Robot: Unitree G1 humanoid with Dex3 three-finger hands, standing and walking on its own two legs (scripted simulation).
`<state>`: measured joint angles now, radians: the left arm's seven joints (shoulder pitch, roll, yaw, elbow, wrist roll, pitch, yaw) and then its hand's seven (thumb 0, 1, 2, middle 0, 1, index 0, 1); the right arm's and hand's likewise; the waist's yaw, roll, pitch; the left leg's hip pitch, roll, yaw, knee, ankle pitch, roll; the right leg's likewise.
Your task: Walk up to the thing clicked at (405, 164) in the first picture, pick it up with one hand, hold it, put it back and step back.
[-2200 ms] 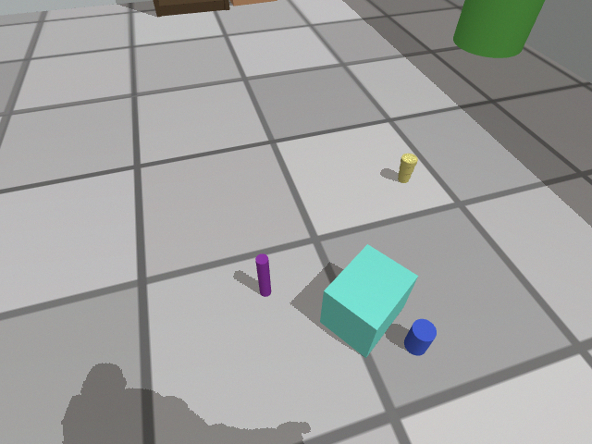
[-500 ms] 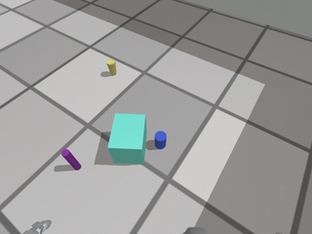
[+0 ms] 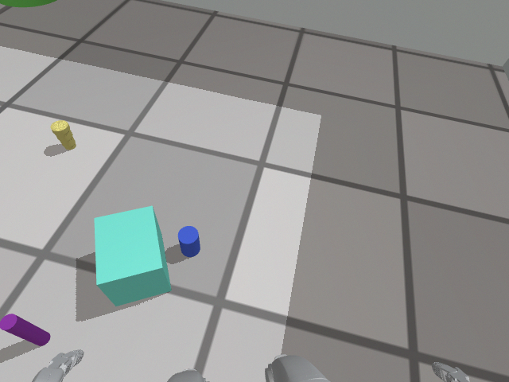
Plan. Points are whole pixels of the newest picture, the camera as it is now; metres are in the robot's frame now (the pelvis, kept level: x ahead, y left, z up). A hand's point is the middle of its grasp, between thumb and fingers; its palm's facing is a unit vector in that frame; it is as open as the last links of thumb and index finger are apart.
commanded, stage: walk up
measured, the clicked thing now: (65, 136) +1.23 +0.87 -0.68
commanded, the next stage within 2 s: stand in 1.68 s
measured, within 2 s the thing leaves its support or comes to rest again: neither
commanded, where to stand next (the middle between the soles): +0.05 -0.03 m, yaw -24 degrees
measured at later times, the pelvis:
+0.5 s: pelvis +0.00 -0.01 -0.01, yaw -14 degrees
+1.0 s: pelvis -0.03 -0.01 +0.00, yaw -22 degrees
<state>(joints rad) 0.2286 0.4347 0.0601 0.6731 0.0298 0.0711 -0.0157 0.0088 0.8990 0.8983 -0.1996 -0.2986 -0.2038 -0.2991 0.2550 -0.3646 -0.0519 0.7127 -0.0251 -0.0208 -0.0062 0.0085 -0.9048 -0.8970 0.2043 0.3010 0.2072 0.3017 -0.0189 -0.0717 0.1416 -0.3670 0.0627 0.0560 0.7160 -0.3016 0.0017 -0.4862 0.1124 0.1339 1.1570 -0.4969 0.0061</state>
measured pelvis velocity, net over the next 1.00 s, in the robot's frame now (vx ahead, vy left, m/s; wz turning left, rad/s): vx -0.03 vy -0.01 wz -0.39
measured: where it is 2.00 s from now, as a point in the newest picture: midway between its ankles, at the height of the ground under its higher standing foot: outside the picture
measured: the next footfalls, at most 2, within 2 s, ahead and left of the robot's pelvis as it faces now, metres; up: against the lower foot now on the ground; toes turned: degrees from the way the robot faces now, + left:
right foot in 0.22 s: +0.02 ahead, -0.16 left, +0.00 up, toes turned -7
left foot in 0.50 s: +0.09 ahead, +0.10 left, +0.00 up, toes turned -20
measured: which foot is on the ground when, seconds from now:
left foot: down 0.00-0.24, up 0.26-0.48, down 0.50-1.00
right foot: up 0.00-0.20, down 0.22-0.52, up 0.54-0.76, down 0.78-1.00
